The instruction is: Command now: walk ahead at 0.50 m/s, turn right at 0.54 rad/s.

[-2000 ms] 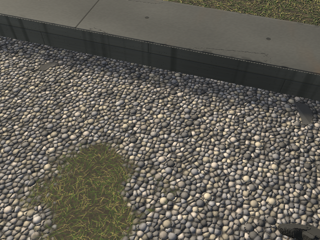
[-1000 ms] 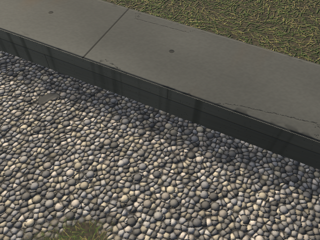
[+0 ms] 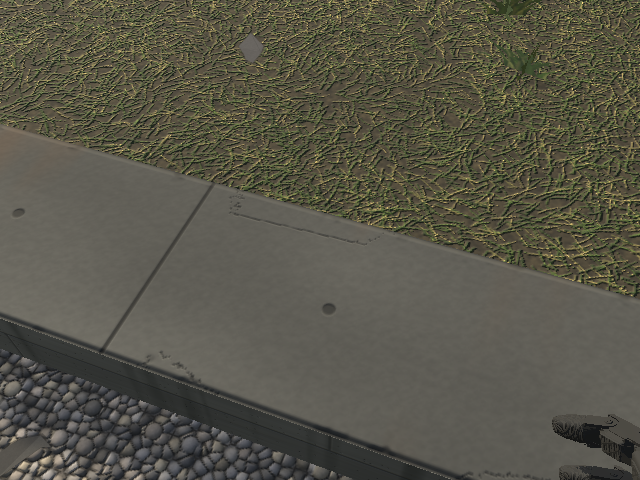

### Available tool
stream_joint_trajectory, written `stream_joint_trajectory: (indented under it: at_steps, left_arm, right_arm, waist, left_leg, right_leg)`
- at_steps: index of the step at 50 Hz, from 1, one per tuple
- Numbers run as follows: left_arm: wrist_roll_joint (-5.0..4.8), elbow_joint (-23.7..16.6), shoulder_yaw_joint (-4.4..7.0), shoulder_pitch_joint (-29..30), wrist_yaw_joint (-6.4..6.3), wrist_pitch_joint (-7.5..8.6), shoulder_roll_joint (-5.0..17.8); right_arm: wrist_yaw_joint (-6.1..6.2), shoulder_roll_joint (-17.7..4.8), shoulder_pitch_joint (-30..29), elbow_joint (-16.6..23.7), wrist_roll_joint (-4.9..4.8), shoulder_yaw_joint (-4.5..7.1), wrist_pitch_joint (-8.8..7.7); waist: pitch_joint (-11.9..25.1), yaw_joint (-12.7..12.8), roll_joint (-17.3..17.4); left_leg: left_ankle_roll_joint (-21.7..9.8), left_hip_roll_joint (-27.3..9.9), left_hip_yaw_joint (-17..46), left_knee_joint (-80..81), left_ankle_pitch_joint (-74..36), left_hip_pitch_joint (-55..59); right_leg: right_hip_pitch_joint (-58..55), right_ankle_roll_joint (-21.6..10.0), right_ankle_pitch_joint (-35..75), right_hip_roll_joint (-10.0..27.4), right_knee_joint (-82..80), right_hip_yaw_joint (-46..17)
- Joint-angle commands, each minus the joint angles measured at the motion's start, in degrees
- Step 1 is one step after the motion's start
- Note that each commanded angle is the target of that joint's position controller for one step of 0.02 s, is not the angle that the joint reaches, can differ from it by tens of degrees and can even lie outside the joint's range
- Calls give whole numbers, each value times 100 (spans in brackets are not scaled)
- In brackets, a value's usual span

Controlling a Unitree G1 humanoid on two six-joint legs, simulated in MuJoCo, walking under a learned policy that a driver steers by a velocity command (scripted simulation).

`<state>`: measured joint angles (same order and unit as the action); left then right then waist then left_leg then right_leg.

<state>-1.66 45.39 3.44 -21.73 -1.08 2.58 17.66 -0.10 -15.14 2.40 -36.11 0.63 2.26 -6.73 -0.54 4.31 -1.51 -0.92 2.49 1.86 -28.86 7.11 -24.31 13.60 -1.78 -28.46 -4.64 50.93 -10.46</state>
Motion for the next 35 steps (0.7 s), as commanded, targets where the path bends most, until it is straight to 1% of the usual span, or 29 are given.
stream_joint_trajectory:
  at_steps: [1,2,3,4,6,8,11,12,15,16,17,18,19,20,21,22,23,24,25,26,27,28,29,30,31,32,33,34,35]
  left_arm:
    - [-17,-593,125,277,5,91,851]
    - [60,-669,123,533,12,65,751]
    - [83,-714,128,605,28,35,635]
    - [52,-749,100,565,35,-6,471]
    - [71,-825,30,604,46,-37,223]
    - [137,-915,-30,808,58,-26,108]
    - [164,-1009,-144,1291,149,53,-55]
    - [192,-889,-181,1136,173,22,-85]
    - [146,-1117,-171,1744,215,-2,93]
    - [225,-1119,-168,1586,208,-56,131]
    - [265,-1091,-118,1369,200,-74,219]
    - [304,-934,-20,739,179,-72,333]
    - [289,-709,102,63,165,-71,532]
    - [295,-578,253,-691,60,-116,1166]
    - [343,-616,226,-690,38,-145,1451]
    - [243,-451,264,-896,102,-138,1090]
    - [188,-374,165,-611,151,-137,765]
    - [174,-327,57,-253,188,-145,420]
    - [215,-306,-33,70,216,-123,206]
    - [260,-227,-97,267,225,-99,20]
    - [332,-143,-131,290,251,-61,-92]
    - [357,-15,-135,217,244,-26,-118]
    - [390,213,-144,-68,227,-9,-138]
    - [391,446,-160,-390,198,4,-160]
    - [338,581,-188,-478,162,1,-202]
    - [326,688,-228,-561,118,-17,-221]
    - [347,814,-287,-733,86,-55,-333]
    - [352,836,-311,-731,46,-93,-311]
    - [394,825,-327,-696,1,-113,-266]
  right_arm:
    - [62,-761,1330,38,-18,315,94]
    - [58,-646,1093,0,11,258,113]
    - [56,-556,959,-54,38,223,107]
    - [53,-582,867,-94,47,227,93]
    - [16,-646,925,-215,-2,260,28]
    - [-4,-784,968,-331,-26,303,-7]
    - [-3,-894,899,-413,-62,317,15]
    - [-13,-936,975,-461,-74,312,74]
    - [-32,-1063,1300,-629,-204,321,145]
    - [-9,-1096,1251,-661,-223,303,207]
    - [16,-1153,1199,-671,-239,290,247]
    - [20,-1103,1133,-686,-286,246,284]
    - [-10,-987,1128,-683,-341,181,258]
    - [-55,-587,992,-494,-183,10,184]
    - [-125,-59,2051,-727,-89,-129,88]
    - [-159,-621,1992,-912,-275,9,110]
    - [-165,-677,1542,-798,-381,55,173]
    - [-125,-480,1224,-745,-357,22,244]
    - [-84,-364,1177,-756,-330,12,336]
    - [-67,-261,1343,-798,-334,6,432]
    - [-57,-114,1451,-806,-347,-18,486]
    - [-22,21,1508,-788,-340,-46,519]
    - [70,238,1403,-779,-341,-98,580]
    - [151,498,1250,-695,-316,-180,619]
    - [196,573,1137,-536,-311,-232,630]
    - [225,678,766,-297,-284,-316,628]
    - [222,804,456,-103,-265,-408,597]
    - [179,830,288,100,-258,-466,549]
    - [106,880,60,299,-228,-529,502]
  waist:
    - [755,-857,708]
    - [367,-740,501]
    - [147,-605,611]
    - [47,-508,745]
    - [69,-445,708]
    - [94,-442,598]
    - [87,-521,484]
    - [262,-516,633]
    - [44,-680,619]
    - [103,-547,751]
    - [254,-372,774]
    - [657,13,630]
    - [966,366,479]
    - [1320,602,-513]
    - [1703,-10,-1290]
    - [1612,332,-473]
    - [738,193,-271]
    - [203,67,-213]
    - [-245,-127,-443]
    - [-515,-364,-540]
    - [-591,-473,-480]
    - [-562,-530,-417]
    - [-531,-453,-528]
    - [-562,-385,-472]
    - [-664,-456,-346]
    - [-825,-418,-418]
    - [-858,-345,-391]
    - [-898,-401,-266]
    - [-859,-393,-246]
  left_leg:
    - [-1061,-2257,2774,1165,1305,3322]
    - [-985,-2009,2180,1352,667,2655]
    - [-947,-1832,1734,1513,178,2207]
    - [-931,-1700,1335,1667,-248,1846]
    - [-1074,-1627,885,1841,-930,1595]
    - [-1188,-1646,567,1943,-1425,1600]
    - [-1075,-1413,-61,1981,-1681,1386]
    - [-1062,-1411,-194,1922,-1541,1333]
    - [-958,-1585,-52,1720,-1475,1637]
    - [-950,-1818,107,1450,-1812,1879]
    - [-875,-1786,13,1010,-2677,1909]
    - [-754,-1561,-241,127,-3610,1822]
    - [-529,-1204,-500,-982,-3841,1339]
    - [-71,-726,-631,-3101,-1080,-302]
    - [132,-119,-41,-4768,2705,-1718]
    - [171,-228,431,-5602,2567,-2371]
    - [136,-481,242,-5929,2181,-2989]
    - [154,-623,169,-6135,1774,-3255]
    - [205,-682,198,-6419,1554,-3356]
    - [271,-692,286,-6704,1411,-3317]
    - [323,-632,356,-7084,1216,-3382]
    - [373,-580,393,-7413,1034,-3565]
    - [421,-479,265,-8300,1060,-3951]
    - [409,-370,246,-9397,1283,-4572]
    - [348,-392,429,-9674,1371,-5126]
    - [257,-340,390,-10049,1475,-5769]
    - [139,-288,414,-10521,1523,-6355]
    - [77,-323,460,-10254,1453,-6615]
    - [64,-307,326,-9964,1308,-6627]
  right_leg:
    - [3175,173,308,705,2161,248]
    - [3018,210,593,843,1991,354]
    - [2851,221,781,987,1811,370]
    - [2617,253,893,1049,1748,465]
    - [2463,313,1077,1052,1461,554]
    - [2430,381,1382,1036,849,567]
    - [1832,328,2254,942,-443,786]
    - [1376,326,2256,810,-405,1045]
    - [1320,140,2125,726,-1066,1082]
    - [1271,1,1593,634,-1057,1200]
    - [854,-148,1462,517,-1310,1284]
    - [-115,-329,1801,291,-1874,1449]
    - [-1226,-463,2515,252,-2506,1414]
    - [-2774,-819,3813,1719,-2918,-489]
    - [-3488,-1704,5628,3033,-2704,-2197]
    - [-2979,-2089,3100,3078,-3113,-2365]
    - [-2395,-1812,1323,2700,-3398,-1730]
    - [-1741,-1496,259,2371,-3665,-1354]
    - [-1061,-1318,-40,2185,-3891,-1027]
    - [-458,-1202,29,2088,-4057,-688]
    - [-96,-1138,300,2066,-4110,-370]
    - [64,-1122,654,2080,-4082,-28]
    - [45,-1180,972,2192,-4073,170]
    - [-120,-1241,1268,2386,-4068,195]
    - [-269,-1139,1334,2409,-3997,347]
    - [-496,-1016,1569,2425,-3962,435]
    - [-834,-911,1877,2469,-3911,472]
    - [-988,-735,2089,2364,-3855,727]
    - [-966,-606,2460,2206,-3817,1019]
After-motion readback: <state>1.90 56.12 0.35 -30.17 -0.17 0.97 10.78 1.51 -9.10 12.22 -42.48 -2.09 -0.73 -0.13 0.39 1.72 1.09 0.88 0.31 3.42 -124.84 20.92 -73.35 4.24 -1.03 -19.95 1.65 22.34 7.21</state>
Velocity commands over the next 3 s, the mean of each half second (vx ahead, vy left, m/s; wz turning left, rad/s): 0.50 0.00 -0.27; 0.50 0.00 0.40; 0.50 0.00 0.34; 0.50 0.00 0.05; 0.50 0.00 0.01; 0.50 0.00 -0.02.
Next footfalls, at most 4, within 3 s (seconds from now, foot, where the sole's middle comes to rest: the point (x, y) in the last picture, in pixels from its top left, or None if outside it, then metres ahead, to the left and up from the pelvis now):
0.40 right None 0.27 -0.15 -0.76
0.88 left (329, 371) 0.62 0.06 -0.59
1.44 right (382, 226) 1.00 -0.04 -0.59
2.00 left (273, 147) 1.24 0.24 -0.59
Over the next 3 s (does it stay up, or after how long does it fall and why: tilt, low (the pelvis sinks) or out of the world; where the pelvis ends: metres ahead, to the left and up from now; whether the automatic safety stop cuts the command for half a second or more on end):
stays up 1.62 0.24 0.18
